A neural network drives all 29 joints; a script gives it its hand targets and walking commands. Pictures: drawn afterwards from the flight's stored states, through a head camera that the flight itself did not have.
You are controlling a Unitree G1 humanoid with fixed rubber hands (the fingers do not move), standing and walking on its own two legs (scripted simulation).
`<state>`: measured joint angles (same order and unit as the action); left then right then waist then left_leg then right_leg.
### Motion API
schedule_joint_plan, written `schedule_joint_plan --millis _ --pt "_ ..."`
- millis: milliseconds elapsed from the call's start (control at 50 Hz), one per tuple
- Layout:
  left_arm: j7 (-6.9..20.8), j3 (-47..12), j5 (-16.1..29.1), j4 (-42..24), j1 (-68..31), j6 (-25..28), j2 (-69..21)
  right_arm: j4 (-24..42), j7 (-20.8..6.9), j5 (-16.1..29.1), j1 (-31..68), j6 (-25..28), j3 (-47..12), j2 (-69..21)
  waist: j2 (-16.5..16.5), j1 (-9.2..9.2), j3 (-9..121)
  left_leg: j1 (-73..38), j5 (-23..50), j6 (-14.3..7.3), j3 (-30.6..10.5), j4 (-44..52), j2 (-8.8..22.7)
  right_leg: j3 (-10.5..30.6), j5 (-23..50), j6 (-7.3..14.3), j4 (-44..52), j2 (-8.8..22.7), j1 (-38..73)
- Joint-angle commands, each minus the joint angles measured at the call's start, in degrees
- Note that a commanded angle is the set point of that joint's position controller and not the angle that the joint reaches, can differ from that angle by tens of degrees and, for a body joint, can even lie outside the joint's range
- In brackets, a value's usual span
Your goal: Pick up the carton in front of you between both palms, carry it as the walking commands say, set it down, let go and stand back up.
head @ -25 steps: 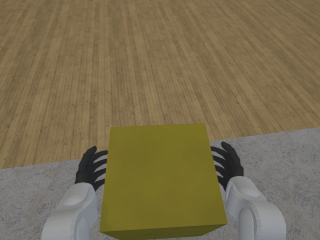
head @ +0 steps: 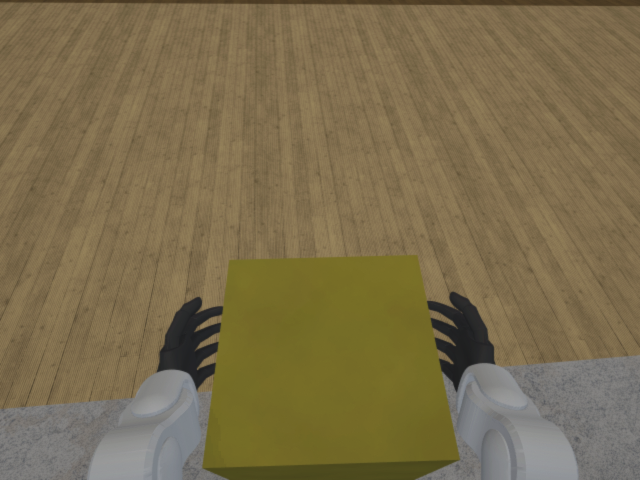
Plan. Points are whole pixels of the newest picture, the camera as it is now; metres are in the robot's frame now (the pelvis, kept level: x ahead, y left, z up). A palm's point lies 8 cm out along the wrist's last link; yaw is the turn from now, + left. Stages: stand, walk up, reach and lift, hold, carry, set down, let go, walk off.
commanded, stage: carry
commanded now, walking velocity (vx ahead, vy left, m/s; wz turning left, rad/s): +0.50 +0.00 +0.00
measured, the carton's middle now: (326, 381) +0.24 +0.00 +0.01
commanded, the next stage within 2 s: none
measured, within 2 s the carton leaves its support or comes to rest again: neither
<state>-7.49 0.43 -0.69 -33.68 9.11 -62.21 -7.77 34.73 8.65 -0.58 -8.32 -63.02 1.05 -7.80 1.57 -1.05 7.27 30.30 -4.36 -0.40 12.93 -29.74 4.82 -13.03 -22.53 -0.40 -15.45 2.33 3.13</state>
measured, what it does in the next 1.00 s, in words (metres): walks ahead: left foot, then right foot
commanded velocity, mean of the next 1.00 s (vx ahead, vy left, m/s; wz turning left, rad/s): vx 0.50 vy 0.00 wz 0.00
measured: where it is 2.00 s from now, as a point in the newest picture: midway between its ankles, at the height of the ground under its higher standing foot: (338, 226)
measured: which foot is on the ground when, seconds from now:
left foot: up 0.00-0.02, down 0.04-0.54, up 0.56-1.00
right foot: down 0.00-0.08, up 0.10-0.50, down 0.52-1.00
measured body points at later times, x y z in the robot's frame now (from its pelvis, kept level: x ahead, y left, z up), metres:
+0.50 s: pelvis +0.34 -0.02 -0.01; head +0.34 -0.02 +0.44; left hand +0.59 +0.14 +0.10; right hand +0.59 -0.17 +0.10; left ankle +0.15 +0.10 -0.73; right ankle +0.49 -0.10 -0.73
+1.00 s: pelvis +0.63 -0.05 +0.00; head +0.66 -0.06 +0.45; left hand +0.99 +0.09 +0.13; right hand +0.99 -0.22 +0.14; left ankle +0.75 +0.06 -0.68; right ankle +0.50 -0.10 -0.73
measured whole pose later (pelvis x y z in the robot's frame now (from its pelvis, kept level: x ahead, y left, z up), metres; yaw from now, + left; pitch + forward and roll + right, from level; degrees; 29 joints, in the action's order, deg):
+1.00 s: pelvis +0.63 -0.05 +0.00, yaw -3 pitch +6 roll +2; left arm -12.3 15.0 -0.6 -10.0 -30.2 -62.3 -7.8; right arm 9.0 13.3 -1.8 33.0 -62.8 16.7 -5.7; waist 0.7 -2.7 2.1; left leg 41.1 -10.5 -2.6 7.6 -48.6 3.6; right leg -8.7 -23.8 5.5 -21.7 -1.3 -5.0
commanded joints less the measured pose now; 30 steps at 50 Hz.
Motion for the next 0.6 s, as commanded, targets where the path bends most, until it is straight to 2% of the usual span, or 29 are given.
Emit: schedule_joint_plan --millis 0,20,40,60,80,100,120,140,160,180,200,220,260,300,320,380,400,420,440,460,480,500,520,540,560,580 --pt "-1.16 -30.45 9.7 -7.82 -18.56 -1.88 -28.64 3.06 0.43 9.08 14.9 -0.54 -28.28 -30.12 -9.56 3.32 12.09 -38.32 -10.65 -7.1 -15.06 8.24 9.2 -0.73 26.22 0.69 -37.84 4.69 -22.25" --pt "-1.28 -30.5 10.35 -9.51 -19.5 -2.33 -27.56 1.94 0.85 8.87 14.43 -0.91 -27.61 -29.27 -23.01 2.62 14.61 -47.44 -6.34 -13.67 -38.11 14.0 20.03 1.78 0.69 -1.03 -53.03 -2.62 -39.61" --pt "-1.2 -31.38 11.67 -10.22 -20.61 -2.22 -29.7 2.39 0.54 10.59 15.42 -0.63 -28.08 -32.79 -15.75 2.84 12.7 -47.47 6.22 -14.53 -35.34 14.14 20.21 8.0 -3.34 0.85 -57.84 0.39 -43.48" --pt "-0.56 -31.65 12.96 -9.58 -21.17 -1.82 -33.82 3.87 -0.04 10.96 15.85 -0.3 -28.71 -35.5 -12.13 3.14 13.7 -45.52 14.6 -14.57 -32.96 12.64 19.52 9.79 -4.5 1.3 -61.37 1.3 -46.06" --pt "-0.04 -31.09 11.79 -7.07 -19.3 -1.6 -36.15 6.62 -0.71 12.45 18.56 0.12 -30.88 -38.18 -5.62 3.13 13.7 -42.78 17.79 -12.97 -28.17 12.18 19.04 11.45 -3.33 1.53 -59.99 2.6 -46.57" --pt "0.47 -30.97 10.48 -6.21 -20.46 -1.44 -37.51 5.55 -1.45 12.04 20.85 0.15 -31.3 -38.93 -4.71 3.0 12.53 -37.08 13.39 -10.73 -23.8 13.53 18.2 13.09 0.94 2.23 -56.64 5.52 -42.36" --pt "0.66 -30.56 9.57 -3.73 -18.39 -1.25 -39.39 5.35 -1.98 12.07 20.96 0.2 -31.55 -39.48 -4.15 2.16 10.96 -33.07 6.74 -8.05 -19.88 16.18 16.15 12.74 4.12 2.13 -51.15 5.85 -39.98" --pt "0.75 -30.01 8.37 -2.96 -18.22 -0.89 -39.32 4.88 -2.63 11.97 21.63 0.32 -32.9 -39.76 -5.16 2.25 8.93 -31.77 3.15 -6.45 -17.13 18.11 14.93 10.87 5.54 1.54 -44.85 5.97 -39.66" --pt "0.82 -29.95 8.68 -3.7 -18.32 -0.45 -40.62 6.98 -3.1 12.57 22.46 0.42 -33.46 -39.44 -6.24 2.05 7.36 -29.69 1.6 -6.71 -15.08 19.95 14.44 8.59 7.51 1.41 -40.75 4.76 -39.45" --pt "0.57 -30.08 7.96 -3.09 -18.23 -0.51 -40.48 5.98 -3.48 12.9 22.57 0.25 -33.6 -39.53 -7.45 2.23 6.92 -28.94 -0.7 -6.27 -13.16 21.06 13.74 7.56 11.61 1.51 -38.5 4.54 -38.1" --pt "0.41 -30.1 7.67 -3.71 -19.09 -0.35 -41.1 7.68 -3.94 13.49 23.94 0.34 -34.11 -38.96 -8.13 2.07 4.8 -27.9 1.73 -6.07 -11.37 21.6 12.92 6.69 14.26 1.35 -36.92 4.31 -38.42" --pt "0.05 -29.36 7.31 -4.88 -19.29 -0.04 -40.3 6.69 -3.92 14.1 23.4 0.16 -33.83 -38.28 -8.25 2.07 4.79 -31.0 2.03 -5.9 -10.11 21.87 11.52 5.79 15.59 0.61 -32.33 3.53 -39.67" --pt "-0.42 -29.93 7.83 -6.67 -20.08 -0.39 -39.8 7.46 -3.69 14.52 23.08 -0.04 -33.5 -36.81 -10.01 2.12 2.16 -31.19 9.03 -5.19 -4.91 21.17 9.66 3.83 19.54 0.45 -25.75 2.95 -39.7" --pt "-1.11 -30.4 7.83 -7.3 -21.23 -1.38 -36.48 5.71 -2.88 13.1 20.51 -0.37 -30.88 -33.66 -11.96 2.27 0.29 -34.01 16.77 -5.03 -3.48 19.59 8.41 1.13 19.77 0.48 -20.25 1.61 -39.24" --pt "-1.34 -30.13 8.6 -7.88 -21.25 -1.56 -35.34 7.28 -2.42 13.29 21.49 -0.56 -31.05 -33.37 -9.81 2.46 0.36 -34.56 17.13 -5.33 -2.72 18.74 8.75 0.34 20.31 0.89 -19.06 1.16 -38.87" --pt "-2.13 -29.14 10.12 -7.84 -29.04 -2.95 -29.26 5.64 -0.05 12.13 26.59 -1.66 -28.32 -28.53 -11.24 2.16 -2.57 -30.83 13.44 -5.13 -1.57 15.62 9.08 -0.63 21.42 2.6 -17.22 0.14 -33.56" --pt "-2.44 -28.31 11.3 -7.96 -30.76 -3.3 -27.63 5.57 0.79 11.74 28.27 -1.84 -27.34 -26.74 -13.18 1.76 -0.75 -28.97 16.13 -4.63 -0.89 13.52 9.41 0.38 22.87 3.28 -17.3 0.49 -28.86" --pt "-2.92 -26.92 11.32 -7.26 -32.95 -3.44 -26.92 7.45 1.5 12.22 32.48 -1.96 -27.45 -26.01 -10.55 1.07 0.61 -28.54 22.25 -4.44 0.63 7.23 7.88 -2.55 21.21 3.84 -16.77 -2.44 -24.88" --pt "-3.29 -25.63 12.8 -6.92 -35.53 -3.3 -26.04 7.82 1.97 12.77 36.21 -2.11 -27.68 -25.94 -8.92 -2.45 7.14 -26.77 22.72 -2.61 2.12 -3.89 5.16 -1.73 16.52 4.53 -16.16 -3.42 -13.35" --pt "-3.73 -25.12 12.62 -6.37 -37.73 -3.17 -24.54 6.59 2.56 12.6 38.71 -2.23 -27.02 -24.46 -2.85 -4.69 13.14 -18.17 12.81 -1.17 1.81 -18.17 1.8 2.96 11.83 5.04 -14.5 -0.63 -0.53" --pt "-4.04 -24.08 13.03 -5.31 -39.62 -3.27 -21.9 7.05 3.33 12.45 40.62 -2.51 -26.19 -22.95 15.54 -3.67 15.55 -4.89 -5.66 0.79 0.71 -37.33 -4.74 30.09 6.35 10.87 -5.88 14.24 5.89" --pt "-4.4 -22.58 12.89 -2.63 -39.91 -3.38 -20.22 3.33 4.04 12.05 39.32 -2.95 -24.7 -22.35 19.75 -3.03 17.23 4.16 -23.49 0.33 -8.45 -48.35 -7.18 44.73 8.74 15.55 0.22 19.65 9.09" --pt "-4.41 -22.83 14.23 -1.88 -41.14 -3.85 -22.69 2.62 4.72 11.01 41.13 -2.95 -22.94 -22.02 12.76 -2.83 15.84 9.3 -23.21 -1.66 -12.73 -53.38 -2.9 41.97 10.73 15.75 -1.14 20.5 7.76" --pt "-3.92 -22.86 15.34 -2.28 -42.85 -3.42 -25.01 1.24 5.18 11.47 42.61 -2.77 -22.51 -24.35 7.32 -2.65 16.73 9.56 -21.57 -2.81 -13.68 -54.09 -1.41 34.99 18.53 12.93 -4.12 17.96 6.57" --pt "-3.61 -23.33 15.72 -3.75 -47.96 -2.66 -26.54 -0.26 5.06 11.36 45.15 -2.12 -22.36 -27.63 5.11 -1.63 16.97 8.75 -18.35 -3.42 -14.21 -51.26 -0.55 30.5 21.02 11.5 -5.24 17.11 3.61" --pt "-3.32 -23.84 15.29 -2.55 -50.98 -2.45 -27.4 -4.32 4.82 11.23 46.92 -1.82 -21.33 -29.25 2.17 -1.14 15.88 7.08 -14.43 -3.03 -14.34 -47.02 -0.08 25.56 21.76 9.27 -4.45 13.91 -0.1"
